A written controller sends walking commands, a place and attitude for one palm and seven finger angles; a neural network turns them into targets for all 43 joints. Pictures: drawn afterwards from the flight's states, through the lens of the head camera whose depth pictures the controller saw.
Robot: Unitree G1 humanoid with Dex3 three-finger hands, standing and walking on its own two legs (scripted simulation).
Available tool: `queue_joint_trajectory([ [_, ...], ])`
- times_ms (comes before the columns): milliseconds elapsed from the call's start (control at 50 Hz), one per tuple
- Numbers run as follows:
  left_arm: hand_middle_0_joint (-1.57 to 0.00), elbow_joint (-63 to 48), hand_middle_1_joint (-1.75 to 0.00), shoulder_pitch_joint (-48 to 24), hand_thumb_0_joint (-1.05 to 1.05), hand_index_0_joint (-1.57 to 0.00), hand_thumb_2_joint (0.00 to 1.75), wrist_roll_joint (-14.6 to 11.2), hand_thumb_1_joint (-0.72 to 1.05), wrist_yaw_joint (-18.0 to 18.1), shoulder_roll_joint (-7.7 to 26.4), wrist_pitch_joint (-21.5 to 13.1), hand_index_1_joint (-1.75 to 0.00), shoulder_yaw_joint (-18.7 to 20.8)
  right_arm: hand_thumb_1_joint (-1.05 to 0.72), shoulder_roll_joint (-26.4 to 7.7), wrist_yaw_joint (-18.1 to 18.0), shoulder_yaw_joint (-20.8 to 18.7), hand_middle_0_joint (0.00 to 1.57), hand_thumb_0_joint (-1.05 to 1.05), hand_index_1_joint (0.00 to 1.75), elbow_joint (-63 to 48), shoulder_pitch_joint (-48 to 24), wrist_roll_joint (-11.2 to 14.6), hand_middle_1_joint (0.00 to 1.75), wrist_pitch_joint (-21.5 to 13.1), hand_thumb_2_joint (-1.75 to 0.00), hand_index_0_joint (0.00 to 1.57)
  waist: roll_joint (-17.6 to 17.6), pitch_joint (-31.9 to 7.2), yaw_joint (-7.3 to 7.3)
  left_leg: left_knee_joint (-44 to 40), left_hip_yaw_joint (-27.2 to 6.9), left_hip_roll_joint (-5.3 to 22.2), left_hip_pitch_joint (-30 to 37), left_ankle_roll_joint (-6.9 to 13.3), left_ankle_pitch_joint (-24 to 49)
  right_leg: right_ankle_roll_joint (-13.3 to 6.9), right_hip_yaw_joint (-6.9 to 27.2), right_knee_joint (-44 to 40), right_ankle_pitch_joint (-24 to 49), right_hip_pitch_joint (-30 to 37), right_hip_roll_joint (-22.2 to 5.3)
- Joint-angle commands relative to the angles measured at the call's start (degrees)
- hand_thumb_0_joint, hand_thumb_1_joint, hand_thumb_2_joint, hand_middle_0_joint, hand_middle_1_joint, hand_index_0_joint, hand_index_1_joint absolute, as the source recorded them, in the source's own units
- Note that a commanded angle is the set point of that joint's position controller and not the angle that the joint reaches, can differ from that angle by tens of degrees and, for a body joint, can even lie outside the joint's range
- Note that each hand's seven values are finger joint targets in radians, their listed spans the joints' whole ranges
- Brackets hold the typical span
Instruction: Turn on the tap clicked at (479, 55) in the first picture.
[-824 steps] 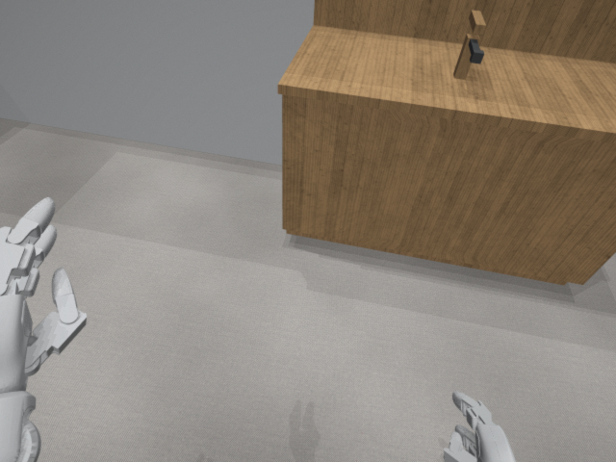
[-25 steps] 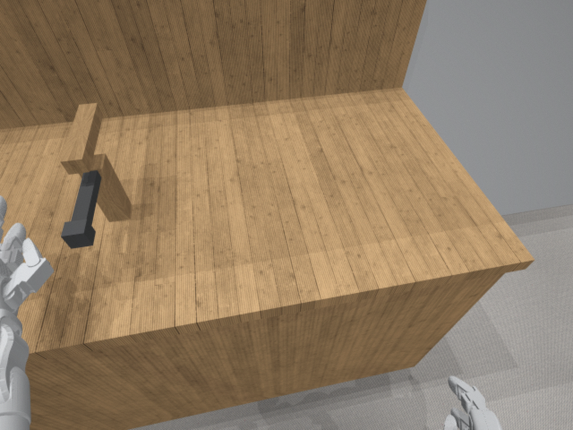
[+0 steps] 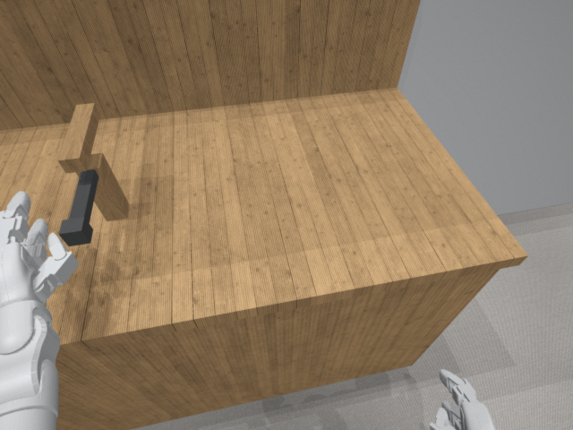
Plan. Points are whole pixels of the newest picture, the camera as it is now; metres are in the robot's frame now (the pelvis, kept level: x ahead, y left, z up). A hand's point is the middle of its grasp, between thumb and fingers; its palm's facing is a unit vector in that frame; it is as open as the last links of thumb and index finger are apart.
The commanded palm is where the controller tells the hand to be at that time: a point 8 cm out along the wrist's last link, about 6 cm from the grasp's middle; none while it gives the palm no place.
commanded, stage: push the lever round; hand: left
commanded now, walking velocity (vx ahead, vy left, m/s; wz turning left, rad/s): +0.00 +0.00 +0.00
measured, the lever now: (76, 231) +0.33 +0.32 +0.10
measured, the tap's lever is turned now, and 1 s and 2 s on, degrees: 0 24 56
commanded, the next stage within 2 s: none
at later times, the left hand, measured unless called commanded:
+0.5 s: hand (100, 251) +0.31 +0.28 +0.09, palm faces +0.57 -0.82 -0.06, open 7.8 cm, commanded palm +0.27 +0.31 +0.09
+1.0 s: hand (123, 242) +0.32 +0.25 +0.10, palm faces +0.65 -0.76 -0.05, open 7.7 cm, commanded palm +0.27 +0.27 +0.09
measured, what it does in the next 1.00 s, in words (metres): stands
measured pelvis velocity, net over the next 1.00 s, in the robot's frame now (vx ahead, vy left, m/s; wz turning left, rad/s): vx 0.00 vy -0.01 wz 0.00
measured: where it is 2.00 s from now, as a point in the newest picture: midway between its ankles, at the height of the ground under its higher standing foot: outside the picture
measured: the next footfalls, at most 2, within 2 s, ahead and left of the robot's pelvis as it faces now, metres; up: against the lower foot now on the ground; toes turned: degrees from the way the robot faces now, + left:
none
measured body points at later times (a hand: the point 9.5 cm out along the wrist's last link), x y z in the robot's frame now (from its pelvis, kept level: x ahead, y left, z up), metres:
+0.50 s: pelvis +0.00 -0.01 +0.00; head +0.02 -0.02 +0.45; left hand +0.27 +0.32 +0.10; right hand +0.17 -0.25 -0.10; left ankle +0.03 +0.11 -0.72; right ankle +0.00 -0.11 -0.72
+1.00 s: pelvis +0.00 -0.01 +0.00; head +0.01 -0.02 +0.45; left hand +0.28 +0.29 +0.10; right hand +0.17 -0.26 -0.10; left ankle +0.03 +0.11 -0.72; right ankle +0.00 -0.11 -0.72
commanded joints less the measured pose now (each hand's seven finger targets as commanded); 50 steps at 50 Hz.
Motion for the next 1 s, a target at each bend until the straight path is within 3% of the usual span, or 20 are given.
queue_joint_trajectory([
  [0, -0.15, -15.59, -0.15, -13.63, 0.0, -0.15, 0.9, 0.38, 0.9, 1.1, 16.77, -5.67, -0.15, 4.75, -0.9, -7.92, -0.34, -3.02, 0.2, 0.0, 0.3, -7.8, -3.9, -0.28, 0.3, -2.89, -0.9, 0.2, 4.83, -14.81, -0.12, -5.41, -2.56, -1.25, 8.55, 0.53, 8.98, -0.77, 2.77, -4.62, 9.56, 2.9, 1.28],
  [60, -0.15, -14.24, -0.15, -15.99, 0.0, -0.15, 0.9, 0.16, 0.9, 1.01, 14.55, -5.82, -0.15, 2.34, -0.9, -7.97, -0.29, -2.98, 0.2, 0.0, 0.3, -7.67, -3.84, -0.22, 0.3, -2.77, -0.9, 0.2, 3.03, -13.11, -1.24, -5.26, -2.48, -1.23, 7.64, 0.72, 7.29, -0.56, 2.75, -4.93, 8.84, 1.74, 1.27],
  [100, -0.15, -13.8, -0.15, -15.06, 0.0, -0.15, 0.9, 0.09, 0.9, 1.17, 16.86, -5.8, -0.15, 4.67, -0.9, -8.09, -0.53, -3.05, 0.2, 0.0, 0.3, -7.33, -3.91, -0.06, 0.3, -2.55, -0.9, 0.2, 2.69, -13.18, -0.74, -5.27, -2.41, -1.27, 7.19, 0.92, 7.38, -0.61, 3.0, -5.12, 9.09, 2.78, 1.27],
  [120, -0.15, -14.54, -0.15, -16.41, 0.0, -0.15, 0.9, 0.19, 0.9, 0.96, 14.72, -5.77, -0.15, 2.22, -0.9, -7.93, -0.48, -2.9, 0.2, 0.0, 0.3, -7.72, -4.24, -0.02, 0.3, -2.54, -0.9, 0.2, 3.95, -13.32, -1.16, -5.16, -2.12, -1.44, 7.6, 0.94, 7.53, -0.59, 3.04, -4.99, 9.44, 2.42, 1.13],
  [140, -0.15, -14.09, -0.15, -17.32, 0.0, -0.15, 0.9, 0.05, 0.9, 0.97, 13.57, -5.59, -0.15, 1.08, -0.9, -7.95, -0.47, -2.89, 0.2, 0.0, 0.3, -7.72, -4.11, -0.03, 0.3, -2.66, -0.9, 0.2, 2.64, -12.53, -1.53, -5.23, -2.36, -1.39, 7.47, 0.95, 6.89, -0.53, 2.83, -5.18, 8.93, 1.8, 1.19],
  [220, -0.15, -14.67, -0.15, -19.63, 0.0, -0.15, 0.9, 0.69, 0.9, 2.84, 12.23, -5.4, -0.15, -0.18, -0.9, -7.85, -0.58, -2.82, 0.2, 0.0, 0.3, -7.48, -4.55, -0.04, 0.3, -2.74, -0.9, 0.2, 3.77, -12.05, -1.73, -5.47, -2.68, -1.42, 7.77, 0.91, 5.63, -0.57, 2.85, -5.35, 7.63, 1.14, 1.07],
  [280, -0.15, -14.36, -0.15, -20.69, 0.0, -0.15, 0.9, 1.12, 0.9, 4.55, 10.68, -5.16, -0.15, -2.0, -0.9, -8.18, -0.48, -2.91, 0.2, 0.0, 0.3, -7.47, -4.55, -0.29, 0.3, -2.93, -0.9, 0.2, 1.61, -12.57, -2.18, -5.31, -2.87, -1.51, 7.52, 1.08, 4.77, -0.37, 2.92, -5.44, 7.03, 0.69, 1.03],
  [300, -0.15, -14.45, -0.15, -20.77, 0.0, -0.15, 0.9, 1.66, 0.9, 5.45, 11.7, -5.12, -0.15, -0.84, -0.9, -8.08, -0.56, -2.88, 0.2, 0.0, 0.3, -7.13, -4.6, -0.28, 0.3, -2.79, -0.9, 0.2, 1.32, -12.56, -1.94, -5.33, -2.97, -1.48, 7.48, 1.07, 4.63, -0.38, 2.86, -5.3, 6.77, 0.97, 1.05],
  [320, -0.15, -14.7, -0.15, -21.38, 0.0, -0.15, 0.9, 1.94, 0.9, 5.94, 9.99, -5.17, -0.15, -2.51, -0.9, -7.93, -0.39, -2.89, 0.2, 0.0, 0.3, -7.34, -4.75, -0.28, 0.3, -2.71, -0.9, 0.2, 2.03, -12.84, -2.2, -5.12, -2.78, -1.6, 7.74, 1.03, 4.71, -0.39, 2.92, -5.23, 6.92, 0.68, 0.95],
  [480, -0.15, -15.02, -0.15, -20.62, 0.0, -0.15, 0.9, 3.31, 0.9, 10.3, 8.48, -4.37, -0.15, -3.18, -0.9, -7.53, 0.11, -2.84, 0.2, 0.0, 0.3, -7.72, -5.58, -0.88, 0.3, -1.62, -0.9, 0.2, 1.37, -14.09, -1.36, -4.6, -2.06, -1.89, 7.03, 1.07, 5.98, -0.28, 3.17, -5.19, 8.78, 2.39, 0.65],
  [500, -0.15, -14.74, -0.15, -20.72, 0.0, -0.15, 0.9, 3.82, 0.9, 11.22, 10.7, -4.15, -0.15, -1.08, -0.9, -7.54, 0.05, -2.83, 0.2, 0.0, 0.3, -7.39, -5.6, -0.73, 0.3, -1.27, -0.9, 0.2, 1.5, -13.62, -1.19, -4.74, -2.27, -1.74, 6.61, 1.05, 5.46, -0.35, 3.19, -5.25, 7.98, 2.54, 0.67],
  [520, -0.15, -15.55, -0.15, -23.17, 0.0, -0.15, 0.9, 4.05, 0.9, 11.5, 7.69, -4.16, -0.15, -4.13, -0.9, -7.2, 0.16, -2.64, 0.2, 0.0, 0.3, -7.67, -6.08, -0.73, 0.3, -1.19, -0.9, 0.2, 2.1, -13.3, -2.02, -4.64, -2.07, -1.84, 6.92, 1.01, 5.11, -0.26, 3.19, -5.2, 7.78, 1.73, 0.58],
  [600, -0.15, -16.21, -0.15, -18.68, 0.0, -0.15, 0.9, 4.82, 0.9, 13.76, 6.81, -3.94, -0.15, -3.72, -0.9, -7.08, 0.59, -2.94, 0.2, 0.0, 0.3, -8.06, -6.12, -1.22, 0.3, -0.8, -0.9, 0.2, 1.48, -14.78, -0.68, -4.48, -2.01, -1.74, 7.53, 0.95, 7.65, -0.47, 2.89, -4.78, 10.11, 3.3, 0.78],
  [680, -0.15, -17.23, -0.15, -18.8, 0.0, -0.15, 0.9, 4.86, 0.9, 15.32, 4.95, -3.78, -0.15, -4.96, -0.9, -7.06, 0.94, -3.17, 0.2, 0.0, 0.3, -8.62, -6.32, -1.42, 0.3, -0.15, -0.9, 0.2, -0.55, -15.35, -0.8, -4.03, -1.53, -1.65, 7.48, 1.03, 9.4, -0.29, 2.95, -4.67, 12.65, 4.2, 0.63],
  [700, -0.15, -16.99, -0.15, -17.82, 0.0, -0.15, 0.9, 5.36, 0.9, 15.98, 6.02, -3.51, -0.15, -3.89, -0.9, -7.02, 0.9, -3.13, 0.2, 0.0, 0.3, -8.44, -6.57, -1.32, 0.3, 0.18, -0.9, 0.2, 0.54, -14.45, -0.51, -4.27, -1.62, -1.65, 7.09, 0.99, 9.1, -0.37, 3.04, -4.75, 11.96, 4.18, 0.57],
  [800, -0.15, -18.57, -0.15, -18.82, 0.0, -0.15, 0.9, 6.4, 0.9, 18.26, 4.04, -2.7, -0.15, -5.65, -0.9, -6.7, 1.11, -3.15, 0.2, 0.0, 0.3, -8.83, -7.17, -1.5, 0.3, 1.09, -0.9, 0.2, 1.91, -13.53, -0.47, -4.46, -1.41, -1.63, 7.33, 0.96, 9.25, -0.51, 3.17, -5.02, 11.81, 4.15, 0.4],
  [820, -0.15, -18.49, -0.15, -18.93, 0.0, -0.15, 0.9, 6.48, 0.9, 18.65, 2.25, -2.45, -0.15, -7.27, -0.9, -6.64, 1.21, -3.14, 0.2, 0.0, 0.3, -8.93, -7.01, -1.6, 0.3, 1.21, -0.9, 0.2, 0.07, -13.94, -0.94, -4.36, -1.36, -1.63, 7.62, 1.06, 9.53, -0.37, 2.97, -5.08, 12.28, 4.1, 0.39],
  [900, -0.15, -18.44, -0.15, -18.62, 0.0, -0.15, 0.9, 6.78, 0.9, 20.37, 3.56, -1.77, -0.15, -5.47, -0.9, -6.67, 1.08, -3.42, 0.2, 0.0, 0.3, -8.76, -7.38, -1.65, 0.3, 2.11, -0.9, 0.2, -0.6, -14.24, -0.5, -4.49, -1.35, -1.54, 7.41, 0.99, 10.24, -0.44, 3.16, -5.26, 12.88, 5.16, 0.32],
  [920, -0.15, -19.31, -0.15, -18.92, 0.0, -0.15, 0.9, 6.97, 0.9, 20.67, 1.2, -1.76, -0.15, -7.78, -0.9, -6.45, 1.22, -3.42, 0.2, 0.0, 0.3, -9.08, -7.54, -1.77, 0.3, 2.19, -0.9, 0.2, -0.03, -14.94, -0.75, -4.22, -1.02, -1.65, 7.98, 1.03, 10.62, -0.33, 3.21, -5.12, 13.48, 5.04, 0.23],
  [980, -0.15, -19.58, -0.15, -18.22, 0.0, -0.15, 0.9, 7.4, 0.9, 21.99, 0.06, -1.28, -0.15, -8.81, -0.9, -6.37, 1.42, -3.46, 0.2, 0.0, 0.3, -9.06, -7.65, -1.88, 0.3, 2.5, -0.9, 0.2, 0.61, -14.57, -0.62, -4.38, -1.16, -1.43, 8.13, 0.8, 11.27, -0.56, 2.97, -5.14, 13.67, 5.02, 0.23],
])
